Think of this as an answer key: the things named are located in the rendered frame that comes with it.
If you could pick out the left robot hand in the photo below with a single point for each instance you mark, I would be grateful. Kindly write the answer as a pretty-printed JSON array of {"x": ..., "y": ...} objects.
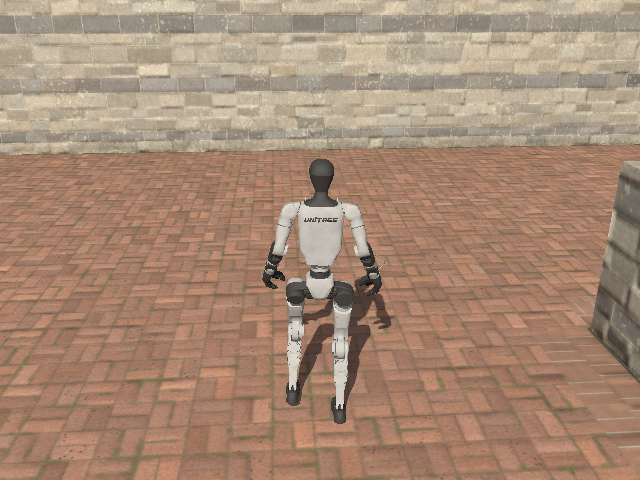
[{"x": 266, "y": 279}]

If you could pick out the right robot hand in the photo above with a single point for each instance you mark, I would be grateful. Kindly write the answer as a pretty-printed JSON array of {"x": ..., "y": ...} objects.
[{"x": 376, "y": 282}]

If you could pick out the robot right forearm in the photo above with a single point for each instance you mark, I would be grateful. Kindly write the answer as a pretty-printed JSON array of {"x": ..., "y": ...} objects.
[{"x": 370, "y": 265}]

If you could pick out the humanoid robot head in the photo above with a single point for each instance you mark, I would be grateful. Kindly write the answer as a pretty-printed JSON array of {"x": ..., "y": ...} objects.
[{"x": 321, "y": 174}]

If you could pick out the right robot shin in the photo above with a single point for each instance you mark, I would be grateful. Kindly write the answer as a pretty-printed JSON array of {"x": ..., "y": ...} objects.
[{"x": 340, "y": 375}]

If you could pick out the left robot upper arm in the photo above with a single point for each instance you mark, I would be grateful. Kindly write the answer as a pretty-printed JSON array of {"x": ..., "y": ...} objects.
[{"x": 289, "y": 211}]

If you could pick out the right robot upper arm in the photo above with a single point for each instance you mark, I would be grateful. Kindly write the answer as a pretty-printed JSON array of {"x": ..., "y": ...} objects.
[{"x": 353, "y": 213}]

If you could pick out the robot left forearm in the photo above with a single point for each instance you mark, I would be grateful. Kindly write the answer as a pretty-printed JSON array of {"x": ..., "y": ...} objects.
[{"x": 272, "y": 261}]

